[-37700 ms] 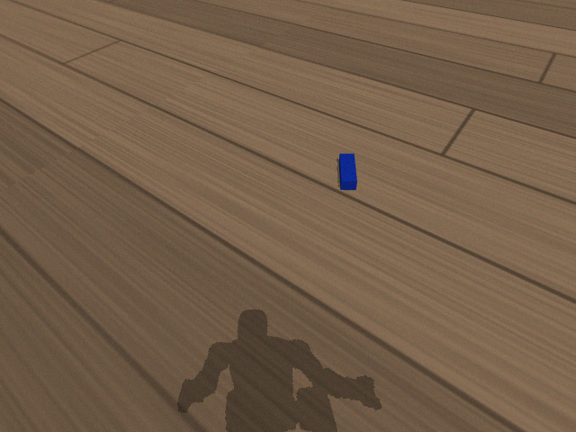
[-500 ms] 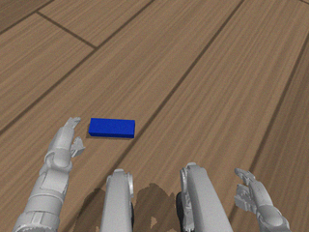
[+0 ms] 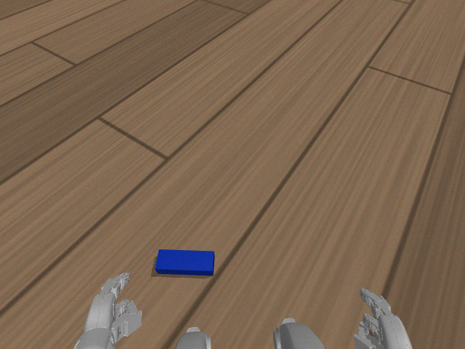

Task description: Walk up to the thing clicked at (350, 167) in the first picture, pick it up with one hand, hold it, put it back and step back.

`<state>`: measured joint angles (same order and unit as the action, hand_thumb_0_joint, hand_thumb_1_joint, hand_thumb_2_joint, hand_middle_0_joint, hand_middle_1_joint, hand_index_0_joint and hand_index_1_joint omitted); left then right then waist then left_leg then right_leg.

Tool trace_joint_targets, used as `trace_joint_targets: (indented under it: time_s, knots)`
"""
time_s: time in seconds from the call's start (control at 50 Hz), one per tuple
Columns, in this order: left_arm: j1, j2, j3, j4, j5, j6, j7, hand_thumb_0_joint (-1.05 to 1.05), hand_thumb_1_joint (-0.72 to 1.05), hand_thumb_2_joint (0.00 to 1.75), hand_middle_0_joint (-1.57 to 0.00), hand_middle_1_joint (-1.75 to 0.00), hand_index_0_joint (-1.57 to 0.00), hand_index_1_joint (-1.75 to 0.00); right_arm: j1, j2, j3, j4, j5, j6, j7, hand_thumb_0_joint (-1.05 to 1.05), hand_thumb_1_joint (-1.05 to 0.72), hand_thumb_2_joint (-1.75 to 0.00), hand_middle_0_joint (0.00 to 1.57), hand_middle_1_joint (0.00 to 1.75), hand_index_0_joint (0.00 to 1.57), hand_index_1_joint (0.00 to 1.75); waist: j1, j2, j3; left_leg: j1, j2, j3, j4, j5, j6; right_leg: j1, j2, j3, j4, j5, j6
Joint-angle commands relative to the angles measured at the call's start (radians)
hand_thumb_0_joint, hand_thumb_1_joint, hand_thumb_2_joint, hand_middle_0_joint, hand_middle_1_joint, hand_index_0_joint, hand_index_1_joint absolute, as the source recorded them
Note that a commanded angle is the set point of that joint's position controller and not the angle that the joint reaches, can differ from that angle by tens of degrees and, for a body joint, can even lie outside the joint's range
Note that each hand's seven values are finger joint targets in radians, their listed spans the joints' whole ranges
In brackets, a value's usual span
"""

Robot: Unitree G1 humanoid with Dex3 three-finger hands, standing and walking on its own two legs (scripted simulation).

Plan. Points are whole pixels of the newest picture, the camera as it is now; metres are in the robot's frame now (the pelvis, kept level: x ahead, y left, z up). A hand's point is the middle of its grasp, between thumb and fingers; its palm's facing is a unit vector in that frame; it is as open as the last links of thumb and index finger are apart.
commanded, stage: home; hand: left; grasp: from above
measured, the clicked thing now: (186, 262) +0.51 +0.18 -0.65
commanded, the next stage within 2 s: none
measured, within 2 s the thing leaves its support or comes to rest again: neither
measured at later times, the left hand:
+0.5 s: hand (125, 337) +0.18 +0.18 -0.02, palm faces +0.07 -0.98 -0.20, open 7.4 cm
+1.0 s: hand (127, 330) +0.19 +0.18 -0.02, palm faces +0.06 -0.98 -0.20, open 7.4 cm
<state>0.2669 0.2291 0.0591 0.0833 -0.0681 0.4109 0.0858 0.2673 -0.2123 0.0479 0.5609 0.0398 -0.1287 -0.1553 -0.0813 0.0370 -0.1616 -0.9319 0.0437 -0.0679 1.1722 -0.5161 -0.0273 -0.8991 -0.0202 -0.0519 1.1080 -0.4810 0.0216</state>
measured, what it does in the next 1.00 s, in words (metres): stands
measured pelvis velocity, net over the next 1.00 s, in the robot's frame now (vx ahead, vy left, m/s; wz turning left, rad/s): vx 0.03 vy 0.00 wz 0.01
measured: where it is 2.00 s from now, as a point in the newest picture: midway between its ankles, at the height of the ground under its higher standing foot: outside the picture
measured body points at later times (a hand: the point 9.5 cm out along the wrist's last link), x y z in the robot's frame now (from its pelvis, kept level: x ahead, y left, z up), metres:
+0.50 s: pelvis +0.03 +0.00 +0.03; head +0.05 +0.01 +0.48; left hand +0.18 +0.23 +0.00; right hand +0.21 -0.24 -0.02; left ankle +0.03 +0.13 -0.65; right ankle +0.03 -0.14 -0.65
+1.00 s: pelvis +0.03 +0.00 +0.03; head +0.05 +0.00 +0.48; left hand +0.18 +0.23 +0.00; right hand +0.19 -0.24 -0.03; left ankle +0.03 +0.13 -0.65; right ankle +0.03 -0.14 -0.65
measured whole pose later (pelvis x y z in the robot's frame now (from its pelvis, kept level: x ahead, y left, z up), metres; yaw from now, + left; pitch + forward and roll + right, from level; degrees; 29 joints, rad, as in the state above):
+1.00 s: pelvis +0.03 +0.00 +0.03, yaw +1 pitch +10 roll -2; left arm 0.50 0.22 0.03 -0.13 -0.05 0.45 0.02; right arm 0.29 -0.22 0.03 0.55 0.01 -0.24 -0.18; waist -0.04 0.04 -0.15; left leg -0.68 0.04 -0.06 1.00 -0.50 -0.03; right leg -0.65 -0.02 -0.05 0.94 -0.46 0.02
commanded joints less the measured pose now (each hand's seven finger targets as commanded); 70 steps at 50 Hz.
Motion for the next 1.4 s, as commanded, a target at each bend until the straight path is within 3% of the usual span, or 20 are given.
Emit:
trace_joint_targets:
  time_s: [0.0, 0.14, 0.3, 0.38, 0.46, 0.7, 0.92, 1.08, 1.22, 1.38]
  knots:
    - [0.068, 0.102, 0.048, -0.29, 0.005, -0.026, -0.004, 0.0, 0.9, 0.9, -0.2, -0.3, -0.2, -0.3, -0.034, -0.117, -0.058, -0.161, -0.012, -0.081, -0.028, 0.0, -0.9, -0.9, 0.2, 0.3, 0.2, 0.3, 0.022, 0.052, -0.184, 0.258, -0.043, 0.018, -0.262, 0.193, 0.037, 0.243, 0.037, 0.004, -0.259, 0.184, -0.024]
    - [0.209, 0.081, 0.033, -0.376, 0.008, -0.003, -0.029, 0.0, 0.9, 0.9, -0.2, -0.3, -0.2, -0.3, -0.039, -0.113, -0.056, -0.194, -0.018, -0.113, -0.043, 0.0, -0.9, -0.9, 0.2, 0.3, 0.2, 0.3, 0.026, 0.004, -0.081, 0.305, -0.048, 0.026, -0.325, 0.212, 0.044, 0.292, 0.044, -0.017, -0.328, 0.191, -0.022]
    - [0.184, 0.086, 0.021, -0.385, 0.02, -0.006, -0.061, 0.0, 0.9, 0.9, -0.2, -0.3, -0.2, -0.3, -0.054, -0.125, -0.065, -0.188, -0.033, -0.151, -0.044, 0.0, -0.9, -0.9, 0.2, 0.3, 0.2, 0.3, 0.02, -0.007, -0.021, 0.317, -0.049, 0.028, -0.345, 0.175, 0.043, 0.27, 0.04, -0.029, -0.341, 0.146, -0.016]
    - [0.187, 0.094, 0.037, -0.407, 0.02, -0.012, -0.062, 0.0, 0.9, 0.9, -0.2, -0.3, -0.2, -0.3, -0.052, -0.123, -0.067, -0.189, -0.036, -0.166, -0.042, 0.0, -0.9, -0.9, 0.2, 0.3, 0.2, 0.3, 0.027, -0.003, -0.068, 0.328, -0.057, 0.035, -0.328, 0.193, 0.044, 0.297, 0.032, -0.019, -0.338, 0.171, -0.011]
    - [0.218, 0.1, 0.035, -0.417, 0.027, -0.017, -0.059, 0.0, 0.9, 0.9, -0.2, -0.3, -0.2, -0.3, -0.047, -0.129, -0.073, -0.179, -0.038, -0.169, -0.04, 0.0, -0.9, -0.9, 0.2, 0.3, 0.2, 0.3, 0.037, 0.045, -0.134, 0.37, -0.048, 0.023, -0.322, 0.321, 0.029, 0.329, 0.038, -0.024, -0.296, 0.269, -0.022]
    - [0.213, 0.093, 0.035, -0.39, 0.023, -0.009, -0.052, 0.0, 0.9, 0.9, -0.2, -0.3, -0.2, -0.3, -0.056, -0.129, -0.069, -0.175, -0.036, -0.167, -0.039, 0.0, -0.9, -0.9, 0.2, 0.3, 0.2, 0.3, 0.042, 0.009, -0.063, 0.334, -0.046, 0.023, -0.337, 0.242, 0.036, 0.313, 0.04, -0.027, -0.322, 0.212, -0.016]
    - [0.226, 0.095, 0.038, -0.401, 0.023, -0.006, -0.055, 0.0, 0.9, 0.9, -0.2, -0.3, -0.2, -0.3, -0.045, -0.129, -0.075, -0.171, -0.036, -0.17, -0.041, 0.0, -0.9, -0.9, 0.2, 0.3, 0.2, 0.3, 0.041, 0.015, -0.112, 0.353, -0.043, 0.028, -0.32, 0.286, 0.034, 0.326, 0.04, -0.023, -0.307, 0.248, -0.018]
    - [0.208, 0.096, 0.03, -0.401, 0.024, -0.009, -0.057, 0.0, 0.9, 0.9, -0.2, -0.3, -0.2, -0.3, -0.045, -0.127, -0.073, -0.169, -0.036, -0.169, -0.042, 0.0, -0.9, -0.9, 0.2, 0.3, 0.2, 0.3, 0.036, 0.013, -0.094, 0.348, -0.044, 0.031, -0.316, 0.288, 0.036, 0.323, 0.037, -0.019, -0.311, 0.257, -0.016]
    - [0.187, 0.103, 0.033, -0.404, 0.024, 0.003, -0.06, 0.0, 0.9, 0.9, -0.2, -0.3, -0.2, -0.3, -0.058, -0.129, -0.07, -0.173, -0.033, -0.172, -0.042, 0.0, -0.9, -0.9, 0.2, 0.3, 0.2, 0.3, 0.04, 0.021, -0.045, 0.322, -0.043, 0.024, -0.345, 0.186, 0.036, 0.297, 0.037, -0.024, -0.327, 0.16, -0.016]
    - [0.207, 0.099, 0.035, -0.404, 0.025, 0.002, -0.058, 0.0, 0.9, 0.9, -0.2, -0.3, -0.2, -0.3, -0.055, -0.128, -0.072, -0.177, -0.033, -0.174, -0.041, 0.0, -0.9, -0.9, 0.2, 0.3, 0.2, 0.3, 0.043, 0.017, -0.073, 0.326, -0.04, 0.022, -0.339, 0.201, 0.035, 0.3, 0.04, -0.026, -0.315, 0.167, -0.019]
